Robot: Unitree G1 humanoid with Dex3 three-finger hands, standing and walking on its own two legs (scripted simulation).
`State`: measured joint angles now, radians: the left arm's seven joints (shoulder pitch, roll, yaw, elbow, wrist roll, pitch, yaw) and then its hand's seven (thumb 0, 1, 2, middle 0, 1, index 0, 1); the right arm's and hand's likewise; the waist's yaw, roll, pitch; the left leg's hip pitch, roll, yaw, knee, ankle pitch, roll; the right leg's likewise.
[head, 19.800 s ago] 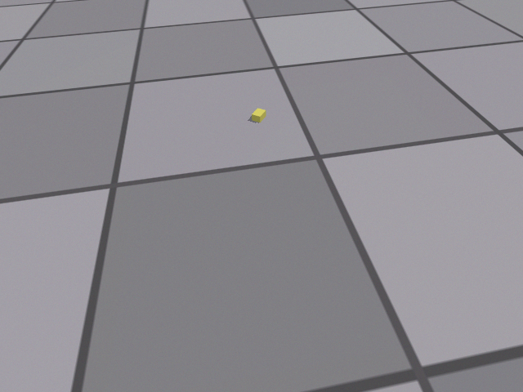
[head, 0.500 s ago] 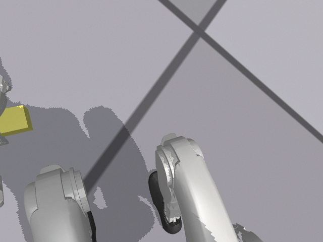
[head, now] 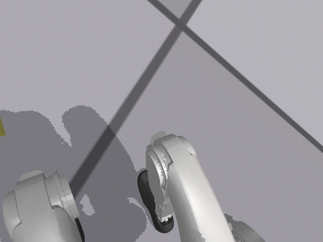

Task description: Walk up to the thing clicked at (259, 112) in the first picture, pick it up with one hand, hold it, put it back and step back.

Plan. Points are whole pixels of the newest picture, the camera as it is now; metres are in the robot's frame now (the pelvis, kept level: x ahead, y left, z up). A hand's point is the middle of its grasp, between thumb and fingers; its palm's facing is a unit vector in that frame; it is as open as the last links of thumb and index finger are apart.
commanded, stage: rest palm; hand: left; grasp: from above
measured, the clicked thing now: out of the picture +0.44 +0.31 -0.28
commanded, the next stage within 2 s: close in 0.14 s
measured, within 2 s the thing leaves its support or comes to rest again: neither
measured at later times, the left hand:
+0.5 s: hand out of the picture +0.43 +0.29 -0.24, palm faces -0.42 -0.10 -0.90, open 12.9 cm
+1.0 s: hand out of the picture +0.43 +0.31 -0.25, palm faces -0.46 -0.13 -0.88, open 10.7 cm
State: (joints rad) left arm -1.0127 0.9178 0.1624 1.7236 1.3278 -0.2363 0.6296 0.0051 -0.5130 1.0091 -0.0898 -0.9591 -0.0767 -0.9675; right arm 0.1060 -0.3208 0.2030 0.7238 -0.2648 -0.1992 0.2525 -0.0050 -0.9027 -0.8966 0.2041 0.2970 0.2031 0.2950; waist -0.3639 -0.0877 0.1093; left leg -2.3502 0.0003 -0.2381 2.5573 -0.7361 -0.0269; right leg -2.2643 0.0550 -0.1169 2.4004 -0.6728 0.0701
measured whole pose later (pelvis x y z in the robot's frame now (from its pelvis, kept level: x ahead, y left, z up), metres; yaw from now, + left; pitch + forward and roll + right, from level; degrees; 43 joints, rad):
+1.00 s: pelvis +0.00 +0.00 +0.00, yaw -2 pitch +27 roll -14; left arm -1.00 0.96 0.09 1.75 1.30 -0.28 0.66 0.01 0.02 0.60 -0.47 -0.69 -0.49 -0.66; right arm 0.09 -0.34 0.27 0.72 -0.28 -0.26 0.30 0.00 -0.90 -0.90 0.20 0.30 0.20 0.29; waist -0.36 -0.12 0.16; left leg -2.33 0.00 -0.27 2.57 -0.74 -0.02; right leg -2.22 0.06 -0.15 2.38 -0.67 0.08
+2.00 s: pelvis -0.01 +0.00 +0.01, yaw -2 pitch +27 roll -14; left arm -1.02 0.97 0.09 1.76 1.29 -0.26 0.69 -0.02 0.18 0.31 -0.79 -0.37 -0.81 -0.34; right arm 0.08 -0.36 0.28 0.69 -0.28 -0.27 0.28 0.00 -0.90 -0.90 0.20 0.30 0.20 0.29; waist -0.38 -0.13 0.18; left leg -2.32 0.01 -0.27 2.55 -0.73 -0.02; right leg -2.22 0.07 -0.15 2.36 -0.65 0.08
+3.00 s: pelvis -0.01 +0.00 +0.03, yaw +3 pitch +33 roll -10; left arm -0.92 0.73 0.03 1.39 1.22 -0.19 0.36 -0.02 0.14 0.34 -0.83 -0.32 -0.84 -0.31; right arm 0.13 -0.31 0.11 0.69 -0.13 -0.12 0.24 0.00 -0.92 -0.90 0.20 0.30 0.20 0.29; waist -0.25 0.01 -0.03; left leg -2.32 -0.01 -0.18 2.42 -0.69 -0.02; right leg -2.24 0.02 -0.08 2.31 -0.66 0.06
